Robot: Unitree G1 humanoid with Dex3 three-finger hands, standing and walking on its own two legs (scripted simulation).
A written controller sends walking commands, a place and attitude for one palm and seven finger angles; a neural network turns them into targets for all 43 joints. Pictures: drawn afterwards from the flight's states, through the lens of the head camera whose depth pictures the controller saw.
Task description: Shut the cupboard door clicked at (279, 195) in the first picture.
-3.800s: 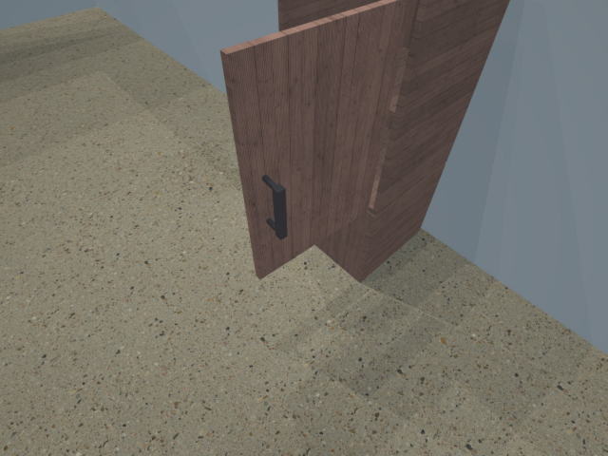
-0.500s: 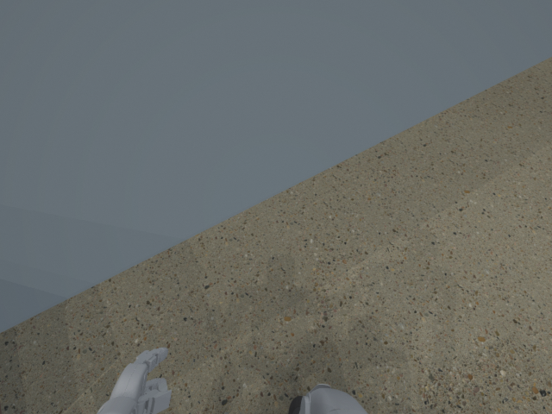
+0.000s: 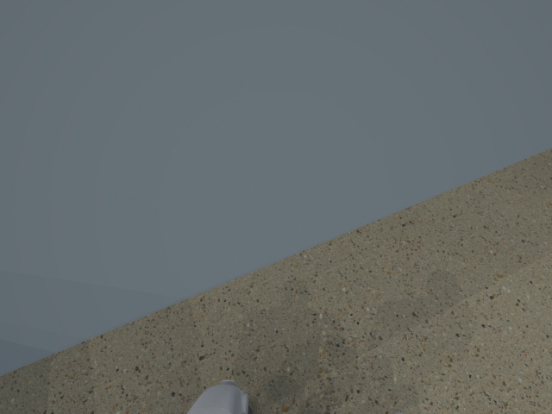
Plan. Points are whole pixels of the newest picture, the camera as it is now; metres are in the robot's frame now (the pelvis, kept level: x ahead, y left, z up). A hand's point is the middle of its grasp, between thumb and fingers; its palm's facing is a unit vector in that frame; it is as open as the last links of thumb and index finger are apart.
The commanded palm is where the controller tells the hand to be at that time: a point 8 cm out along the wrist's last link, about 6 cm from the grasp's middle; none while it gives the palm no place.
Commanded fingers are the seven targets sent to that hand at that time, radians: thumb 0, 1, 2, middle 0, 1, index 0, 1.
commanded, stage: turn to face it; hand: left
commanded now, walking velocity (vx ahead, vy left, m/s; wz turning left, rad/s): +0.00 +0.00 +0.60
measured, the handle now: out of the picture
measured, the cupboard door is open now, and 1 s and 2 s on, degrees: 86 86 86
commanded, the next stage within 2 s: none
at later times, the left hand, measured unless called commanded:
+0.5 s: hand (194, 342) +0.25 +0.18 -0.15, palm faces +0.22 -0.94 -0.25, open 7.3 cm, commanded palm none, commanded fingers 0.00 0.90 0.90 -0.20 -0.30 -0.20 -0.30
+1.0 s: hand out of the picture +0.08 +0.14 -0.19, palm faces +0.58 -0.77 -0.26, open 7.3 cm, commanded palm none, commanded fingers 0.00 0.90 0.90 -0.20 -0.30 -0.20 -0.30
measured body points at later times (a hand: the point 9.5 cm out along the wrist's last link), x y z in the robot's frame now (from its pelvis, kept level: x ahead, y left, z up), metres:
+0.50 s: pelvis +0.16 -0.05 -0.01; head +0.20 -0.04 +0.44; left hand +0.24 +0.23 -0.13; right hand +0.22 -0.28 -0.16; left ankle +0.11 +0.08 -0.73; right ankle +0.21 -0.16 -0.74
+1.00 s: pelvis +0.19 -0.05 -0.01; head +0.23 +0.01 +0.43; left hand +0.05 +0.18 -0.17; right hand +0.46 -0.18 -0.13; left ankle +0.15 +0.03 -0.73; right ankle +0.21 -0.18 -0.70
